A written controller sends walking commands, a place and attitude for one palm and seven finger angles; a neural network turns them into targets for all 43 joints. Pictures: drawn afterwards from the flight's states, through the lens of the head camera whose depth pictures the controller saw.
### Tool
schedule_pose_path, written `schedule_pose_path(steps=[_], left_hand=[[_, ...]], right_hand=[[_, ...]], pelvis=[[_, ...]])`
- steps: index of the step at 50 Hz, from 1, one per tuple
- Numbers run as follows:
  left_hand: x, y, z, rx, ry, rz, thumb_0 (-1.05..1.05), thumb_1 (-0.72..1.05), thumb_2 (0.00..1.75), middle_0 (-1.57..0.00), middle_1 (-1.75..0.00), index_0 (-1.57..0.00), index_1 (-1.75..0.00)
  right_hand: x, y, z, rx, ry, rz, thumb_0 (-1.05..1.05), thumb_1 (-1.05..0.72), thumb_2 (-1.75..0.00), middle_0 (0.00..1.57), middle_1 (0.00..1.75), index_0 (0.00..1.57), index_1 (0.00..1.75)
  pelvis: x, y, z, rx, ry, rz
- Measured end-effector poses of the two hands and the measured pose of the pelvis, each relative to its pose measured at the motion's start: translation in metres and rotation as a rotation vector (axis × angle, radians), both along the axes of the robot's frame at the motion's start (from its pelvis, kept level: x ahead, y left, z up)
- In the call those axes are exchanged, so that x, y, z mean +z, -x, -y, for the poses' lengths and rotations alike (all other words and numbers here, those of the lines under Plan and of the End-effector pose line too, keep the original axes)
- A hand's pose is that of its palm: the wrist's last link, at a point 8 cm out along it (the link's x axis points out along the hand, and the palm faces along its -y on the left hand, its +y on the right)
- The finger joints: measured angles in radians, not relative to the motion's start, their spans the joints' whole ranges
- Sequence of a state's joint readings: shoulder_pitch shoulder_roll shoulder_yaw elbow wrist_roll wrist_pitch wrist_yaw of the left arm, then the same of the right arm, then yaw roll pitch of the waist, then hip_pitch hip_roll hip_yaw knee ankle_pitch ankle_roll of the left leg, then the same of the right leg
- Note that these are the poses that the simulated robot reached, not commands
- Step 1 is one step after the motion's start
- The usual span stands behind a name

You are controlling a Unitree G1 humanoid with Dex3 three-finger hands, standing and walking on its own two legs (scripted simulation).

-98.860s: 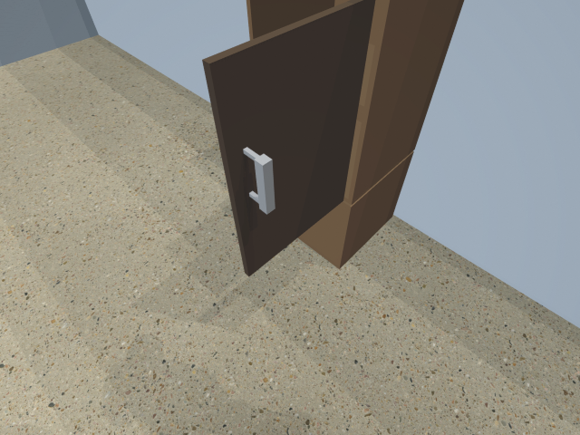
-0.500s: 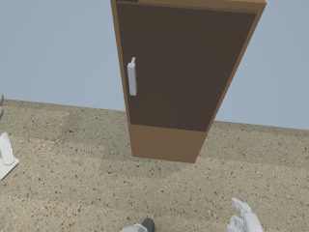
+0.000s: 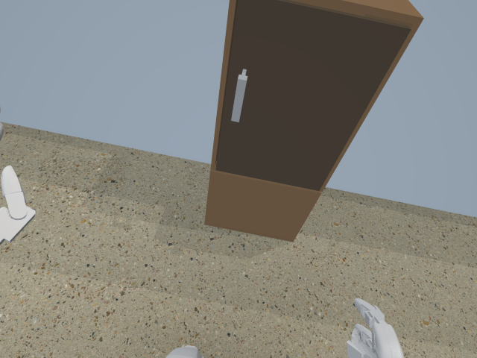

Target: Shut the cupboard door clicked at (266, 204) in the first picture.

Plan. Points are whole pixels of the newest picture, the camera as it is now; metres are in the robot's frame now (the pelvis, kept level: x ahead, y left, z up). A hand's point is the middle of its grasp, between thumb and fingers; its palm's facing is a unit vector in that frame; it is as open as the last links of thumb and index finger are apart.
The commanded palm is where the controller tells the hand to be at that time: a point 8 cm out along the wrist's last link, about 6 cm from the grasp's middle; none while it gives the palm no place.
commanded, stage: stop stepping back and stand still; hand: left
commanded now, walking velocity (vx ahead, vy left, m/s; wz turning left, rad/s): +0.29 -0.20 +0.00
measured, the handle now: (239, 95) +0.76 +0.07 +0.03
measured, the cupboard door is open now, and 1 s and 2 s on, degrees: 0 0 0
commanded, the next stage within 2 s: let the arm hang, fingers relaxed in 0.76 s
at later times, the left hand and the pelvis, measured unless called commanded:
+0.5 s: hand out of the picture +0.14 +0.30 +0.18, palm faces +0.45 -0.83 -0.32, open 7.5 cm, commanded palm +0.08 +0.33 +0.20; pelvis -0.08 +0.04 +0.01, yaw -4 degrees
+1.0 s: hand (35, 337) +0.13 +0.30 -0.02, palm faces +0.14 -0.89 -0.44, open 7.4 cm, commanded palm none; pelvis -0.06 +0.06 +0.01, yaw -1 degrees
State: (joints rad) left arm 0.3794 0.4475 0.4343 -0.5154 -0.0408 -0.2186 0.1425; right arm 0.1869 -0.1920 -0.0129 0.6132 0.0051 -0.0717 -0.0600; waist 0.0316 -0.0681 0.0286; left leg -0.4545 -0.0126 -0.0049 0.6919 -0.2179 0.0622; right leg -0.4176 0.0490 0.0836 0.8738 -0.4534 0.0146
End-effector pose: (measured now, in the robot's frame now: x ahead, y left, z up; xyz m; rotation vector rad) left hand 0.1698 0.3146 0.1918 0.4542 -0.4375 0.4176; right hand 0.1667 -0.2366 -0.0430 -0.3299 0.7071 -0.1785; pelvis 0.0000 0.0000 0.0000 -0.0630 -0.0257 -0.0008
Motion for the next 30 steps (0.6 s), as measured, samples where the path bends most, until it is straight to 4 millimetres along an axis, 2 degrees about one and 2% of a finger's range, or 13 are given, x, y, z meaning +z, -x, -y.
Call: schedule_pose_path(steps=[2,4,7,10,12,15,17,19,22,24,27,30], left_hand=[[0.000,0.001,-0.009,0.011,0.015,-0.044,0.01,0.88,0.90,-0.22,-0.30,-0.21,-0.30],[0.006,0.006,-0.009,-0.008,0.019,-0.077,0.02,0.89,0.90,-0.21,-0.30,-0.21,-0.30],[0.020,0.021,0.005,-0.077,0.025,-0.100,0.02,0.89,0.90,-0.21,-0.30,-0.20,-0.30],[0.035,0.041,0.018,-0.144,-0.008,-0.122,0.02,0.89,0.90,-0.21,-0.30,-0.20,-0.30],[0.042,0.055,0.020,-0.158,-0.067,-0.144,0.02,0.89,0.90,-0.21,-0.30,-0.20,-0.30],[0.037,0.076,0.017,-0.145,-0.191,-0.144,0.02,0.89,0.90,-0.22,-0.30,-0.21,-0.30],[0.034,0.081,0.008,-0.127,-0.178,-0.125,0.01,0.88,0.90,-0.22,-0.30,-0.21,-0.30],[0.032,0.081,-0.006,-0.078,-0.138,-0.087,0.01,0.88,0.90,-0.22,-0.30,-0.21,-0.30],[0.017,0.078,-0.023,0.005,-0.014,-0.078,0.01,0.88,0.90,-0.22,-0.30,-0.21,-0.30],[0.003,0.075,-0.027,0.026,0.054,-0.106,0.01,0.89,0.90,-0.22,-0.30,-0.21,-0.30],[-0.011,0.071,-0.025,-0.011,0.093,-0.128,0.02,0.89,0.90,-0.21,-0.30,-0.20,-0.30],[-0.009,0.067,-0.022,-0.068,0.038,-0.131,0.02,0.89,0.90,-0.21,-0.30,-0.20,-0.30]], right_hand=[[0.000,0.023,-0.011,-0.019,-0.039,-0.006,0.01,-0.90,-0.90,0.20,0.30,0.20,0.30],[0.003,0.048,-0.021,-0.041,-0.082,-0.020,0.01,-0.90,-0.90,0.20,0.30,0.20,0.30],[0.010,0.083,-0.032,-0.070,-0.123,-0.051,0.01,-0.90,-0.90,0.21,0.30,0.20,0.30],[0.013,0.109,-0.036,-0.091,-0.131,-0.068,0.01,-0.90,-0.90,0.21,0.30,0.20,0.30],[0.009,0.121,-0.035,-0.102,-0.136,-0.065,0.01,-0.90,-0.90,0.21,0.30,0.20,0.30],[-0.015,0.134,-0.025,-0.112,-0.132,-0.050,0.01,-0.90,-0.90,0.21,0.30,0.20,0.30],[-0.027,0.148,-0.020,-0.134,-0.121,-0.094,0.01,-0.90,-0.90,0.21,0.30,0.20,0.30],[-0.029,0.161,-0.018,-0.163,-0.122,-0.124,0.01,-0.90,-0.90,0.21,0.30,0.20,0.30],[-0.025,0.173,-0.015,-0.192,-0.091,-0.128,0.01,-0.90,-0.90,0.21,0.30,0.20,0.30],[-0.024,0.176,-0.013,-0.198,-0.061,-0.125,0.01,-0.90,-0.90,0.21,0.30,0.20,0.30],[-0.028,0.171,-0.015,-0.188,-0.013,-0.115,0.01,-0.90,-0.90,0.21,0.30,0.20,0.30],[-0.028,0.162,-0.025,-0.197,-0.022,-0.087,0.01,-0.91,-0.90,0.20,0.30,0.20,0.30]], pelvis=[[0.007,0.015,-0.006,-0.017,0.013,0.008],[0.016,0.026,-0.009,-0.034,0.021,0.007],[0.029,0.038,-0.012,-0.056,0.028,-0.007],[0.038,0.050,-0.016,-0.066,0.030,-0.026],[0.037,0.060,-0.017,-0.062,0.013,-0.035],[0.012,0.083,-0.021,-0.120,-0.072,-0.045],[0.008,0.090,-0.025,-0.124,-0.040,-0.026],[0.010,0.090,-0.025,-0.110,-0.049,-0.019],[0.014,0.087,-0.030,-0.099,-0.065,-0.015],[0.013,0.085,-0.038,-0.082,-0.065,-0.008],[0.005,0.082,-0.053,-0.062,-0.057,0.001],[0.001,0.088,-0.058,-0.074,-0.084,0.020]])
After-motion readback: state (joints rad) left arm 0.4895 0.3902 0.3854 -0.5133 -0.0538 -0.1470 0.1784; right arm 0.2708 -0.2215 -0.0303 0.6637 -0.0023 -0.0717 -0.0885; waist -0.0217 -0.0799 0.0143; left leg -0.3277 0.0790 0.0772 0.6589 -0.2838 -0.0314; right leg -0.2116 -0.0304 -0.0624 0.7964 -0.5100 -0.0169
